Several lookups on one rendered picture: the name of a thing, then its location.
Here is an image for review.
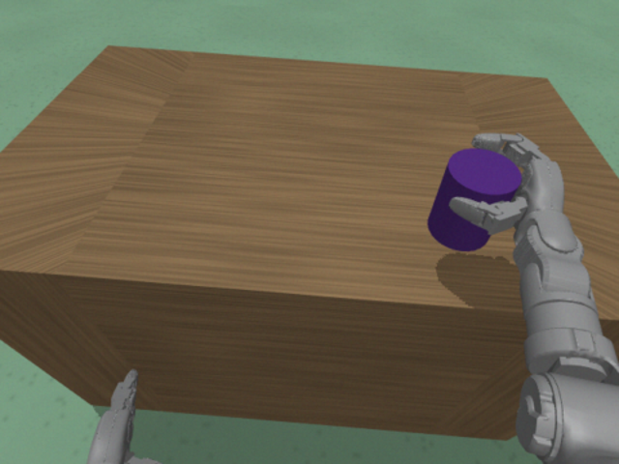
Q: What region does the left robot hand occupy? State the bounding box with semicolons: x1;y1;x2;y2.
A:
87;369;162;464

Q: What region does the right robot hand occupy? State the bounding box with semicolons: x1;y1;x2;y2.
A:
449;133;565;235

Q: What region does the right robot arm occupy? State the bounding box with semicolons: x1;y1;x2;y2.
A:
513;210;619;464

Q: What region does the can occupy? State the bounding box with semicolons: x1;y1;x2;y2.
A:
427;149;522;251

